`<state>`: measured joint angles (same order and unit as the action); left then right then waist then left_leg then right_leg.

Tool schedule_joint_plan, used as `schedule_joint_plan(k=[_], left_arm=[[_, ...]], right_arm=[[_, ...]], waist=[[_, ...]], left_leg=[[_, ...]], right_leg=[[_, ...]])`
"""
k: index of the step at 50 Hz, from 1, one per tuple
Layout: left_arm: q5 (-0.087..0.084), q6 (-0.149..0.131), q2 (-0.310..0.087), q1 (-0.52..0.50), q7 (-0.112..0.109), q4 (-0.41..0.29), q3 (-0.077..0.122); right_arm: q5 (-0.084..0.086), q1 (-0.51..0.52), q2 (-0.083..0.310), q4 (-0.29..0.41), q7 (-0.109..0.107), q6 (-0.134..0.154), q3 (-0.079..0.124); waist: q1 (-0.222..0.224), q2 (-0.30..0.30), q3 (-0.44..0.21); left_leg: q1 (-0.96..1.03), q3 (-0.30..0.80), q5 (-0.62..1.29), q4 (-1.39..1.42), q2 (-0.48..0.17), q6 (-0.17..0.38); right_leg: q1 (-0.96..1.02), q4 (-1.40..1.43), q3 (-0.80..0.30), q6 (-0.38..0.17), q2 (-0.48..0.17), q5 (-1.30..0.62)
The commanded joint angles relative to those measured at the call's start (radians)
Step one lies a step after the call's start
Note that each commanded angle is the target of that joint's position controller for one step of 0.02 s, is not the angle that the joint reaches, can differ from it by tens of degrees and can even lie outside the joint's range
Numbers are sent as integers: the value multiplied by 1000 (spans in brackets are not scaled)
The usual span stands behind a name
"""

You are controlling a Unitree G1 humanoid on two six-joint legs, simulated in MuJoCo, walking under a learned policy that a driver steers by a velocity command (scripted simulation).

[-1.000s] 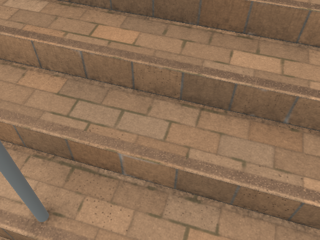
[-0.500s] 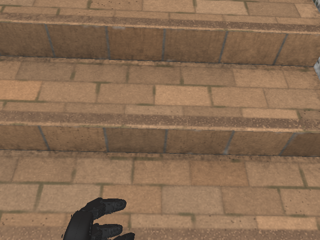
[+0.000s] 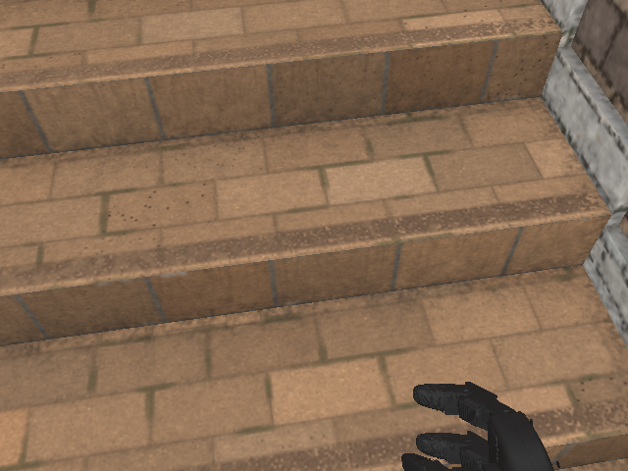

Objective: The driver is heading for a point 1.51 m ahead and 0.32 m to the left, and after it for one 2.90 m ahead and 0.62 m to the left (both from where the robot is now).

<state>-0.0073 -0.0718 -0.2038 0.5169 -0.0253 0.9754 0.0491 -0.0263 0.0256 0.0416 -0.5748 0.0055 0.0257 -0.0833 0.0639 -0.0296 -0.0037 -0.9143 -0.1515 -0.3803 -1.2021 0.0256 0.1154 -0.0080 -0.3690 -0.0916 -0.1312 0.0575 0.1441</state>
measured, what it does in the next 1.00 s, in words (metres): climbs, turning left: right foot 0.15 m higher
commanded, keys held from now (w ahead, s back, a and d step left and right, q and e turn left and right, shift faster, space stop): w+q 0.62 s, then w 0.38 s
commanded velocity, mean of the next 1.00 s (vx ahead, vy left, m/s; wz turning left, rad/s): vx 0.50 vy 0.00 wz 0.34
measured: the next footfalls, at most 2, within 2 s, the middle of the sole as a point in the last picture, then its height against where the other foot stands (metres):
right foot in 0.50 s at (385, 374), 0.15 m higher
left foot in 1.06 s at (191, 215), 0.15 m higher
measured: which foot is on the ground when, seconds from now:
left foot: down 0.00-0.52, up 0.54-1.00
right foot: down 0.00-0.00, up 0.02-0.48, down 0.50-1.00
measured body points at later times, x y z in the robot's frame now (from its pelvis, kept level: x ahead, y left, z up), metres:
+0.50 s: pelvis +0.31 +0.01 +0.14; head +0.37 +0.04 +0.59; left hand +0.60 +0.18 +0.11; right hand +0.26 -0.24 +0.02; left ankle +0.14 +0.07 -0.59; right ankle +0.50 -0.05 -0.46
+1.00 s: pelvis +0.58 +0.10 +0.29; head +0.63 +0.12 +0.73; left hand +0.38 +0.24 +0.16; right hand +0.90 +0.11 +0.24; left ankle +0.68 +0.27 -0.24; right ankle +0.50 -0.06 -0.46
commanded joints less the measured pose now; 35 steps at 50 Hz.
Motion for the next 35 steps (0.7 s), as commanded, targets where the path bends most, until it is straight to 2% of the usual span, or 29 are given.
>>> schedule_joint_plan(k=[1,2,3,4,5,7,8,9,11,12,13,14,16,17,19,20,21,22,23,24,25,26,27,28,29,30,32,33,35], left_arm=[[2,-55,-107,-162,60,-202,42],[82,-67,-92,-121,79,-216,34],[87,-68,-41,-164,82,-265,17],[86,-65,-2,-208,70,-293,-1],[89,-51,36,-253,48,-325,-18],[64,-7,98,-270,19,-362,-46],[63,10,117,-282,10,-389,-59],[60,18,113,-304,14,-401,-62],[53,24,63,-357,13,-415,-55],[68,23,71,-427,17,-445,-60],[68,28,100,-502,8,-469,-68],[77,31,119,-559,4,-506,-75],[78,25,155,-646,-6,-549,-92],[86,21,159,-725,-5,-592,-107],[64,16,125,-850,3,-645,-103],[58,29,99,-830,6,-654,-106],[57,46,114,-837,7,-655,-108],[32,43,123,-750,15,-636,-110],[13,45,104,-577,1,-577,-93],[-5,46,34,-422,-12,-537,-54],[0,38,-49,-290,-15,-505,-14],[42,22,-120,-214,-7,-482,20],[55,19,-205,-189,-4,-420,46],[36,39,-156,-268,-6,-435,53],[22,35,-66,-357,-2,-395,27],[32,7,32,-377,-6,-347,7],[53,-28,99,-250,-12,-201,-17],[69,-42,99,-214,-7,-139,-16],[57,-68,79,-155,21,-65,-13]], right_arm=[[-11,-481,364,-137,-24,-4,157],[15,-379,312,-118,-29,-21,160],[25,-287,261,-134,-27,-9,157],[10,-266,206,-169,-21,8,149],[2,-293,141,-205,-14,27,138],[3,-331,114,-289,-6,59,126],[11,-381,136,-329,6,70,133],[22,-392,136,-340,13,74,130],[13,-395,167,-313,-1,73,131],[21,-420,164,-318,-5,82,124],[14,-494,190,-337,-11,90,131],[16,-543,219,-348,-12,102,141],[11,-602,259,-352,-23,115,155],[25,-621,257,-363,-27,107,162],[15,-674,243,-369,-40,93,162],[26,-652,275,-342,-57,83,173],[33,-665,278,-356,-64,72,177],[26,-577,280,-311,-64,71,175],[21,-500,266,-285,-60,71,180],[30,-496,334,-271,-41,88,201],[46,-442,390,-256,-22,114,223],[59,-441,340,-239,4,147,222],[78,-426,225,-164,40,142,202],[11,-431,222,-135,39,137,201],[-6,-420,182,-124,45,119,195],[-27,-360,157,-108,33,109,180],[-26,-235,80,-49,24,78,139],[-11,-254,46,-49,18,61,122],[3,-275,6,-26,3,27,99]], waist=[[-238,346,-370],[-171,274,-353],[-98,145,-194],[-67,-14,-61],[-64,-55,-22],[-10,-16,61],[-7,19,54],[-4,39,68],[-22,-18,88],[-31,-7,79],[-78,71,47],[-92,99,30],[-119,103,39],[-124,52,51],[-167,37,71],[-167,26,25],[-185,47,-6],[-134,94,-22],[-30,196,-164],[35,258,-283],[132,252,-367],[148,100,-468],[91,-315,-491],[32,-227,-467],[-38,-142,-302],[-68,28,-149],[-65,67,-40],[-73,-1,-16],[-119,-26,39]], left_leg=[[916,852,-97,682,-266,279],[854,1123,-189,838,-267,299],[730,1018,-362,858,-235,258],[609,898,-348,833,-229,212],[548,815,-249,817,-199,179],[448,606,-71,825,-136,143],[480,535,-17,812,-104,129],[479,494,19,819,-89,128],[425,459,84,858,-69,119],[417,462,173,881,-69,113],[502,519,268,883,-94,149],[622,559,277,887,-113,156],[802,638,267,885,-161,168],[798,606,213,905,-127,128],[816,608,348,983,-129,140],[812,579,478,1100,-155,142],[832,537,635,1123,-146,136],[807,463,909,1085,-142,125],[744,362,1540,942,-91,104],[777,409,1730,782,-129,81],[847,422,1741,593,-152,55],[752,409,1371,301,-98,34],[391,347,258,-159,143,-45],[289,393,148,-448,115,-44],[190,338,227,-527,56,-39],[128,298,304,-552,25,-23],[-8,301,266,-769,25,14],[-83,321,222,-862,44,25],[-195,355,129,-922,42,39]], right_leg=[[-573,-1074,22,67,110,-77],[-694,-1379,-81,50,71,57],[-776,-1453,-60,41,20,7],[-840,-1476,-39,31,-12,-9],[-898,-1572,-25,16,-25,11],[-1004,-1659,-2,15,-48,78],[-1060,-1674,15,8,-64,98],[-1116,-1670,28,18,-78,116],[-1097,-1481,92,62,-110,54],[-1089,-1423,118,77,-121,-19],[-1189,-1605,169,85,-92,36],[-1309,-1660,152,85,-117,96],[-1529,-1817,122,69,-128,222],[-1506,-1662,113,68,-145,246],[-1444,-1494,162,83,-126,295],[-1249,-1273,184,92,-137,298],[-1124,-1185,219,90,-114,299],[-939,-972,226,68,-108,298],[-578,-861,263,32,-17,285],[-375,-797,214,15,-8,207],[-257,-629,169,-6,-9,179],[-70,-480,-60,-52,-135,336],[75,-191,-612,-207,-422,208],[-12,-23,-828,-199,-441,283],[-116,-57,-687,-192,-408,484],[-219,-93,-511,-147,-386,443],[-328,-72,-338,-114,-349,286],[-300,-37,-254,-94,-340,188],[-330,9,-134,-60,-325,101]])
Over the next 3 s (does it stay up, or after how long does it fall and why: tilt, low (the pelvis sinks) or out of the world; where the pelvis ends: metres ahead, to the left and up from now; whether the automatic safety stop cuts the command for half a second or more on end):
stays up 1.59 0.20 0.81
